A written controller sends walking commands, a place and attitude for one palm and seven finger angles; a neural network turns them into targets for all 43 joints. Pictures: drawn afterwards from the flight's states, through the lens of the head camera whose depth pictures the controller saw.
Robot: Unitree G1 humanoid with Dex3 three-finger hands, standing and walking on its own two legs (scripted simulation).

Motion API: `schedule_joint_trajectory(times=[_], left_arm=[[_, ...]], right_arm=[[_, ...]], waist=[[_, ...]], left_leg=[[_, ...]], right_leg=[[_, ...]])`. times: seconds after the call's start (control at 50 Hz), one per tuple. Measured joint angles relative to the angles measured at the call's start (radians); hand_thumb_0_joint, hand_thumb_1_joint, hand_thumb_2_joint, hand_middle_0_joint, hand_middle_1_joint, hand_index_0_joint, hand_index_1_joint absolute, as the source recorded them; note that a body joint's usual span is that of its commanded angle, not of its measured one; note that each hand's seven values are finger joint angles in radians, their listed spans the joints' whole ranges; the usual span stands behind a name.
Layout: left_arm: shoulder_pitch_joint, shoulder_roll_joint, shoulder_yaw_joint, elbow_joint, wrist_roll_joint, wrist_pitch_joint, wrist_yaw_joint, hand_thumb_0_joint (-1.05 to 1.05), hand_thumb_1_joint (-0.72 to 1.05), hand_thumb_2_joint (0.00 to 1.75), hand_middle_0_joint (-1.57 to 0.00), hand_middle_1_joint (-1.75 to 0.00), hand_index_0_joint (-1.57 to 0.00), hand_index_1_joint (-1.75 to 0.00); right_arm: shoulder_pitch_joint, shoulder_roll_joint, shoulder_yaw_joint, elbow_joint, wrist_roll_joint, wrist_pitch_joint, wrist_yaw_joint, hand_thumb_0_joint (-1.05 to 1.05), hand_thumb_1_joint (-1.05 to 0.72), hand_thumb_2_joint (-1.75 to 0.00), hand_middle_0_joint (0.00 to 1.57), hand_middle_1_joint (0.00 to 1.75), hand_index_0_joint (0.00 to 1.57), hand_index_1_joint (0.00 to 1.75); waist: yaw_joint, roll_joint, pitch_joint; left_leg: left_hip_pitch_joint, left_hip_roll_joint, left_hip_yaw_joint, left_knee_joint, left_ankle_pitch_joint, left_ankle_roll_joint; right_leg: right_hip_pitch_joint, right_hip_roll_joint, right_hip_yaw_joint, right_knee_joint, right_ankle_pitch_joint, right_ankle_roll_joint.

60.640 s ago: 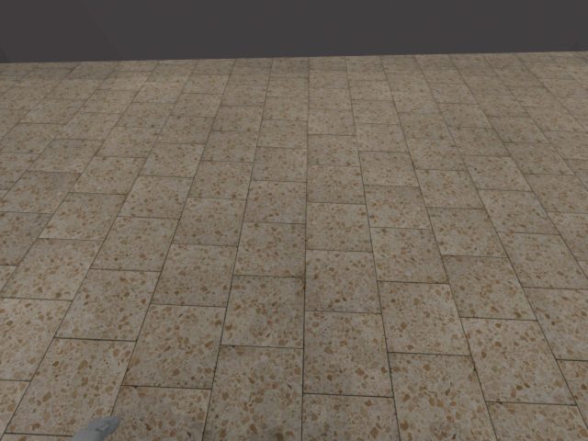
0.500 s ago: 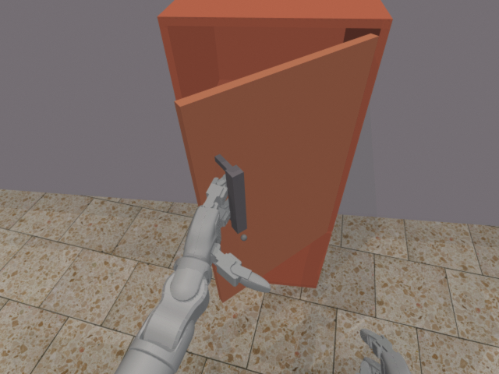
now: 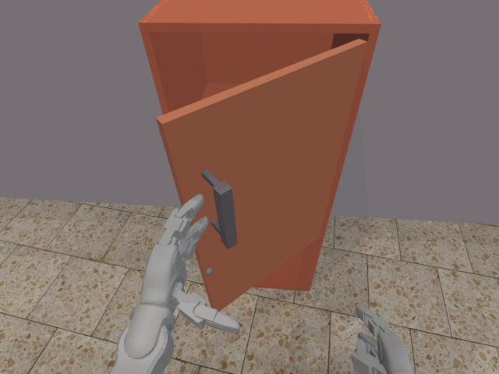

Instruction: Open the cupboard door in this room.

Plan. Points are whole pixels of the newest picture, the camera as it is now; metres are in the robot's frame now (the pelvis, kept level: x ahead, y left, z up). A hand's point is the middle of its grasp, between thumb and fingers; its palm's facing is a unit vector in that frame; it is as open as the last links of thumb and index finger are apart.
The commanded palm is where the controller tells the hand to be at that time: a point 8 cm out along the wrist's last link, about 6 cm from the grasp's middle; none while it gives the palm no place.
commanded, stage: slide the hand sideways off the handle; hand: left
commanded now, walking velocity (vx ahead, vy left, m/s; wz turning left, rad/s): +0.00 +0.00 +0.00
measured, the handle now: (219, 210) +0.34 +0.08 +0.10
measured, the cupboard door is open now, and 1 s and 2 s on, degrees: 43 43 43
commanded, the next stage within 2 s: draw the hand back to the body in 0.48 s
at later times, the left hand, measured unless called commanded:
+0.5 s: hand (171, 302) +0.20 +0.12 +0.09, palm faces -0.01 -1.00 -0.05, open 16.3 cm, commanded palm +0.17 +0.17 +0.10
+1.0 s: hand (131, 301) +0.19 +0.16 +0.12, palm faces +0.00 -1.00 -0.08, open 16.3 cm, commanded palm +0.16 +0.22 +0.13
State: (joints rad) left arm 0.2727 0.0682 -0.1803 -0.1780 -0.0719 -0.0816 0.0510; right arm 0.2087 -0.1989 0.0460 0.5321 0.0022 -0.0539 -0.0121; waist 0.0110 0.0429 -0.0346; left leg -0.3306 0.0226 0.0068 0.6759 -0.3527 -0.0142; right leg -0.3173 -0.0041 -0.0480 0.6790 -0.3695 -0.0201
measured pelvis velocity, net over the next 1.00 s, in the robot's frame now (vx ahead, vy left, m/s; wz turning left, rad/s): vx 0.00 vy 0.01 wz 0.02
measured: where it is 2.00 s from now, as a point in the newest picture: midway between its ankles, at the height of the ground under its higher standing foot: outside the picture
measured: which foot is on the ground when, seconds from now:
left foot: down 0.00-1.00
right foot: down 0.00-1.00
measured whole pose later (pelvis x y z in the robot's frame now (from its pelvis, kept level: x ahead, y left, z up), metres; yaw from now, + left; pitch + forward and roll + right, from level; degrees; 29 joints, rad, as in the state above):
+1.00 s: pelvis +0.00 +0.01 -0.01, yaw +1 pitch +0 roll -1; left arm 0.49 0.22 0.07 -0.40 -0.23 -0.05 -0.17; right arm 0.26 -0.23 0.06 0.54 0.03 -0.20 -0.07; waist 0.03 0.06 -0.07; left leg -0.38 0.02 -0.02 0.77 -0.39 -0.01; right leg -0.34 -0.01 -0.07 0.73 -0.40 -0.01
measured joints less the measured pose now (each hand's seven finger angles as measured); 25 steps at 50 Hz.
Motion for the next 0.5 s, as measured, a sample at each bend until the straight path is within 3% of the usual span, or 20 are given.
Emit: schedule_joint_trajectory(times=[0.18,0.5], left_arm=[[0.102,0.019,0.016,-0.085,0.001,-0.010,-0.053,-0.01,-0.50,0.30,-0.15,-0.30,-0.15,-0.30],[0.279,0.087,0.157,-0.170,-0.091,-0.070,-0.180,-0.01,-0.49,0.30,-0.15,-0.30,-0.15,-0.30]], right_arm=[[0.001,-0.007,-0.002,-0.018,-0.004,-0.027,-0.004,0.01,-0.91,-0.90,0.20,0.30,0.20,0.30],[0.040,-0.027,-0.009,-0.018,0.007,-0.076,-0.026,0.01,-0.91,-0.90,0.20,0.30,0.20,0.30]], waist=[[0.009,0.006,-0.007],[0.008,0.005,-0.037]], left_leg=[[-0.032,-0.004,-0.013,0.038,-0.029,-0.004],[-0.082,0.003,-0.030,0.095,-0.061,-0.013]], right_leg=[[-0.029,-0.005,-0.012,0.043,-0.037,-0.003],[-0.069,0.002,-0.027,0.089,-0.068,-0.009]])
